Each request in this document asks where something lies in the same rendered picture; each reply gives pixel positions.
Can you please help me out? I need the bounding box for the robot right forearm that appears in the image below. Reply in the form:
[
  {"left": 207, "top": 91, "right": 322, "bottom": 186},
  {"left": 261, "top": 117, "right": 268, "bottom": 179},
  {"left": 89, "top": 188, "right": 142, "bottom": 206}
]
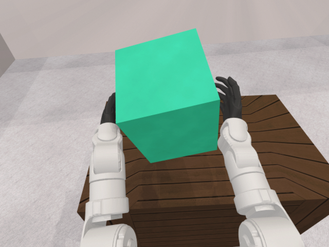
[{"left": 217, "top": 118, "right": 304, "bottom": 246}]

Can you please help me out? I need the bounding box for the right robot hand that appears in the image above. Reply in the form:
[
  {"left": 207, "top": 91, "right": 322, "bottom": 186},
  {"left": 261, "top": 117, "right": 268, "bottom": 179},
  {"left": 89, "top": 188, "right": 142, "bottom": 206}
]
[{"left": 215, "top": 77, "right": 242, "bottom": 122}]

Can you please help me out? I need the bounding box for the left robot upper arm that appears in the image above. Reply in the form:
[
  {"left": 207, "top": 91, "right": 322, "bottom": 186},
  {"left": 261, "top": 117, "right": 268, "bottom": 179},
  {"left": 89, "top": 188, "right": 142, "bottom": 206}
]
[{"left": 81, "top": 224, "right": 137, "bottom": 247}]

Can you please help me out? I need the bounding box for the robot left forearm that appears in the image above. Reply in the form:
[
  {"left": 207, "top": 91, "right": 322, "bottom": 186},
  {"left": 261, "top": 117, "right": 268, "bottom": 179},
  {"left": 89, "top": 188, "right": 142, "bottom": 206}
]
[{"left": 80, "top": 122, "right": 129, "bottom": 247}]

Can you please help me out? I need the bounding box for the left robot hand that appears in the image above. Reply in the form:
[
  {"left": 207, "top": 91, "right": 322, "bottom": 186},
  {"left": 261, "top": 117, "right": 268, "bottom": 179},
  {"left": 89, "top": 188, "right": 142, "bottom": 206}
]
[{"left": 100, "top": 92, "right": 116, "bottom": 124}]

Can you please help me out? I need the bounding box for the right robot upper arm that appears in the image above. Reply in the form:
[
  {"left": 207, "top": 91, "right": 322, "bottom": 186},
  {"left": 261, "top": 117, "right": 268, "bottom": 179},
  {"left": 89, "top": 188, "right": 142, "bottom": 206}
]
[{"left": 239, "top": 216, "right": 304, "bottom": 247}]

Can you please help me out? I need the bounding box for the carton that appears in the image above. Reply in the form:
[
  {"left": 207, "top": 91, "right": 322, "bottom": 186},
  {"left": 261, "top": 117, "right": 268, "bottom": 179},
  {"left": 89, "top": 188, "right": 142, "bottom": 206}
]
[{"left": 115, "top": 28, "right": 220, "bottom": 163}]

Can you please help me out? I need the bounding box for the pedestal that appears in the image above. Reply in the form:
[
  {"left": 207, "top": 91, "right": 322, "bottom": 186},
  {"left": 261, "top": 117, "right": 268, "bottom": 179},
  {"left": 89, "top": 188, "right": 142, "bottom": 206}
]
[{"left": 77, "top": 95, "right": 329, "bottom": 247}]

